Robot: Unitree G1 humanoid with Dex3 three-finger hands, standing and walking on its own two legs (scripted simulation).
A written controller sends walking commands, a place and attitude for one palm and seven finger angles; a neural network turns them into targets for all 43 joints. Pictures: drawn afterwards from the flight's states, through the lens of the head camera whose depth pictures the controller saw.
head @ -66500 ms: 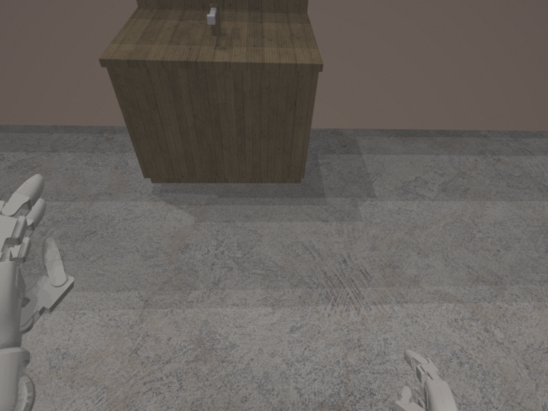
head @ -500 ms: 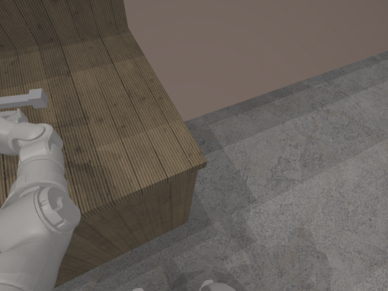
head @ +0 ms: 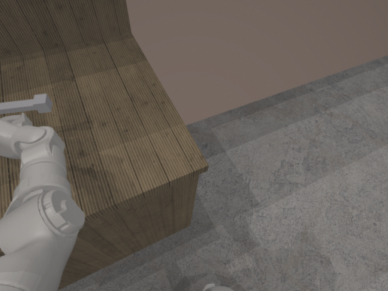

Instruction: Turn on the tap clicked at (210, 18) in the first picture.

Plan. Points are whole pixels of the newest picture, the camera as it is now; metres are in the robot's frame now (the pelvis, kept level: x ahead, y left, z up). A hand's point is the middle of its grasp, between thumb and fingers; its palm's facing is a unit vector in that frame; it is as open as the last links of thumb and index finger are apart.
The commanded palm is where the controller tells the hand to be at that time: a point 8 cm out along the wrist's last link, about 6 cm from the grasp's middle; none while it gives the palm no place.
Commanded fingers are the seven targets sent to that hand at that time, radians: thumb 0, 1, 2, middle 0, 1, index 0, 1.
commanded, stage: lift the hand up off the lever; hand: left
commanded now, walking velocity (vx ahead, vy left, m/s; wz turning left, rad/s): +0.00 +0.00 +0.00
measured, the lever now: (42, 103) +0.53 +0.27 +0.07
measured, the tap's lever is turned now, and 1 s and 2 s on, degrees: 77 77 77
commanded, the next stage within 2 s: draw the hand back beside the body in 0.20 s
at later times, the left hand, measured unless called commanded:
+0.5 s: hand (20, 120) +0.46 +0.29 +0.09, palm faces +0.80 -0.60 +0.01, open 8.5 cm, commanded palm +0.41 +0.31 +0.16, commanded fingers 0.00 0.90 0.90 -0.16 -0.18 -0.16 -0.18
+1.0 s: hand out of the picture +0.33 +0.27 +0.21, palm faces +0.36 -0.89 -0.28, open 7.6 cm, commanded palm +0.28 +0.31 +0.18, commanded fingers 0.00 0.90 0.90 -0.19 -0.26 -0.19 -0.26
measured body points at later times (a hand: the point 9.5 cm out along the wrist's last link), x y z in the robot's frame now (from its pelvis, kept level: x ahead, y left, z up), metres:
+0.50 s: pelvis +0.01 +0.00 +0.01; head +0.06 +0.00 +0.46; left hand +0.42 +0.31 +0.09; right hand +0.00 -0.26 -0.11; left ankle -0.01 +0.15 -0.70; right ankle -0.02 -0.07 -0.70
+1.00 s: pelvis +0.00 +0.03 +0.04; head -0.02 -0.01 +0.49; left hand +0.31 +0.31 +0.23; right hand +0.17 -0.21 -0.06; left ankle -0.01 +0.15 -0.70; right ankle -0.02 -0.07 -0.70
